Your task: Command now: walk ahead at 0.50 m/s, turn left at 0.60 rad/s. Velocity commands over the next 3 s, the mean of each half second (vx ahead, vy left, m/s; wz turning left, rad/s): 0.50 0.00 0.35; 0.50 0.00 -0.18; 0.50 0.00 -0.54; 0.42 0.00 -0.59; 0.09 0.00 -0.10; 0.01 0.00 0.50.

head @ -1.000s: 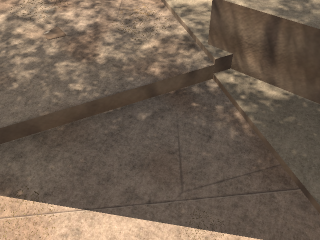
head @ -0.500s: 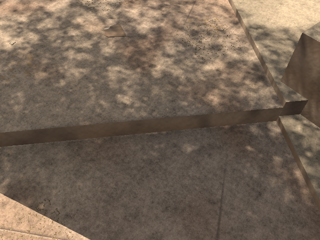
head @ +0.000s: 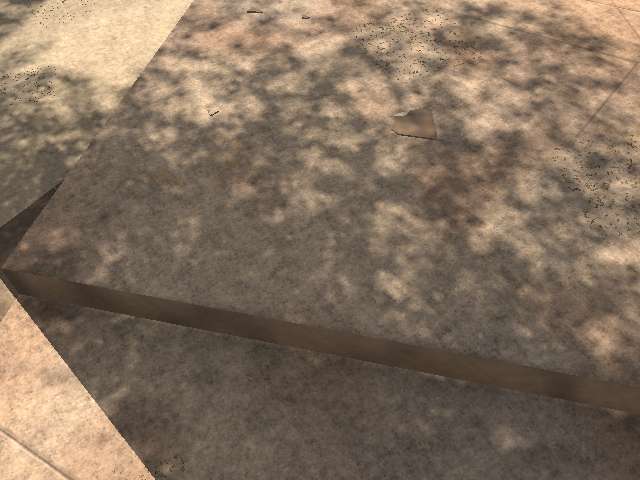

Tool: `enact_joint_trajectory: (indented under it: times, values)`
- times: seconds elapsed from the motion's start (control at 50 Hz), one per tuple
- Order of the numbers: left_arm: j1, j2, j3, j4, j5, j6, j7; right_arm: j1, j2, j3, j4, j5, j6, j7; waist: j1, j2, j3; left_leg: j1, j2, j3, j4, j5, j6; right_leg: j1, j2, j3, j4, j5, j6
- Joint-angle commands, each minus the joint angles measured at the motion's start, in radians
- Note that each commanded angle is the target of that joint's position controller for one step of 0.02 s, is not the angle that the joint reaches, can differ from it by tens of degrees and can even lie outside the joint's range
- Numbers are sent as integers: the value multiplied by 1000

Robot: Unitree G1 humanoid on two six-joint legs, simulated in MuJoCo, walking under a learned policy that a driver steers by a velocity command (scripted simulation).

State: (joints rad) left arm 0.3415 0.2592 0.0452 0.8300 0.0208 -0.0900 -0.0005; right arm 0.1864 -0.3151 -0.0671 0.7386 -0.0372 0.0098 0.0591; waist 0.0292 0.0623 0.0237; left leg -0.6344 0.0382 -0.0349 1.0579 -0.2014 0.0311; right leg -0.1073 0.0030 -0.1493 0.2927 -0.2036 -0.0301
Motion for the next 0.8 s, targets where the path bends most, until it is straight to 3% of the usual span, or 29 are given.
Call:
enact_joint_trajectory:
  times: [0.02,0.12,0.16,0.18,0.2,0.22,0.24,0.26,0.28,0.3,0.32,0.34,0.38,0.42,0.52,0.62,0.68,0.72,0.76,0.78,0.8]
  values:
    - [-12,115,27,-42,-1,-17,-2,-68,-14,6,-84,2,-9,13,-11,-152,25,-72,31,8,-108,112,-10,31,-252,102,-155,243,-117]
    - [41,142,36,-8,-2,-10,3,-205,3,22,-128,-2,-16,31,23,-151,59,24,23,93,-363,130,29,74,-266,5,-136,295,-88]
    - [77,157,38,16,-1,4,6,-221,-2,22,-134,-10,-18,26,27,-152,62,67,-9,123,-427,49,58,122,-281,-12,-89,408,-83]
    - [85,170,39,27,0,11,7,-205,-7,19,-129,-15,-20,19,16,-159,49,115,-37,138,-453,-4,78,145,-286,-26,-32,557,-80]
    - [91,183,40,36,0,18,8,-152,-16,13,-112,-18,-25,12,-11,-164,14,195,-73,149,-476,-44,99,161,-288,-43,69,729,-77]
    - [88,187,37,40,-3,25,8,-28,-28,4,-70,-24,-36,2,-70,-147,-58,349,-114,155,-538,-26,123,141,-273,-71,234,810,-68]
    - [85,166,26,31,-4,27,8,145,-62,-13,-7,-35,-48,-12,-141,-101,-164,601,-94,102,-570,0,150,14,-240,-91,453,679,-50]
    - [116,64,-3,-31,-24,21,-6,253,-170,-39,4,-44,-53,-30,-157,98,-319,940,213,-314,-599,-128,239,-331,-156,-100,802,174,-1]
    - [100,103,12,-50,-17,22,-10,271,-229,-54,5,1,-43,-41,-143,161,-396,996,375,-698,-747,27,320,-519,-9,31,1039,-338,20]
    - [-12,143,24,-62,-10,27,-9,223,-206,-50,13,15,-39,-50,-144,28,-266,924,323,-509,-732,142,292,-606,-66,139,1070,-246,6]
    - [-41,106,11,-64,-21,16,-13,165,-144,-34,22,17,-47,-55,-109,6,-144,775,277,-366,-740,260,265,-593,-97,147,1006,-169,-2]
    - [-25,94,9,-44,-17,16,-15,123,-93,-18,29,16,-54,-55,-63,-27,-81,663,222,-271,-767,322,217,-535,-126,152,913,-134,-5]
    - [45,82,8,-4,12,46,-21,72,-45,1,37,23,-70,-51,-3,1,-54,530,161,-167,-821,345,180,-416,-136,153,831,-108,6]
    - [39,69,10,1,17,61,-31,95,-51,0,59,30,-87,-48,7,3,-46,506,144,-141,-866,356,191,-411,-125,137,802,-73,15]
    - [-148,57,9,-43,17,62,-36,164,-57,-1,112,34,-96,-49,-32,-10,36,540,129,-92,-940,295,195,-547,-139,125,615,97,45]
    - [-302,42,-3,-82,9,52,-35,236,-65,2,164,27,-100,-55,-78,-7,62,624,135,-52,-925,386,177,-529,-98,100,397,195,31]
    - [-290,40,-7,-77,4,52,-27,256,-55,6,193,12,-99,-69,-70,8,62,688,171,-7,-885,489,166,-477,-67,76,373,127,-17]
    - [-251,51,0,-66,8,48,-20,227,-71,5,198,8,-102,-78,-37,-1,49,708,175,40,-788,758,140,-377,-12,57,329,50,-58]
    - [-41,65,16,5,13,34,-10,188,-97,1,198,8,-95,-82,58,-3,-55,706,142,94,-496,974,110,-151,70,27,234,43,-103]
    - [106,107,34,52,26,27,-3,179,-93,5,187,13,-97,-81,116,-20,-124,571,109,121,-275,794,86,59,30,91,189,77,-136]
    - [217,259,76,69,41,27,7,234,-9,26,136,35,-107,-71,96,-246,-216,238,-30,176,151,266,32,328,-269,527,165,195,-274]
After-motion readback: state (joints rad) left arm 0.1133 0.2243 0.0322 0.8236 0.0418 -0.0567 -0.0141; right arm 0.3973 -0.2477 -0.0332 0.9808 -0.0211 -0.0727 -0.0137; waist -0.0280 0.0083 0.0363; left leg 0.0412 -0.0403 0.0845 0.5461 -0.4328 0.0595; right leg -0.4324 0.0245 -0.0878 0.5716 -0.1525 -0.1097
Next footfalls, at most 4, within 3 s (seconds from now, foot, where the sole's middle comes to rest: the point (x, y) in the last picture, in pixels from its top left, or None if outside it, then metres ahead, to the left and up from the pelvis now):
0.24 left None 0.27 0.14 -0.78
0.78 right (353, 437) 0.58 0.02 -0.78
1.34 left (274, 262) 0.97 0.20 -0.67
1.90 right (378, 201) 1.16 -0.05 -0.67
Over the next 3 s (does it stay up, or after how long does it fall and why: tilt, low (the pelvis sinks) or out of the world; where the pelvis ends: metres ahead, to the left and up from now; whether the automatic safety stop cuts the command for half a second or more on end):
stays up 1.18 0.01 0.11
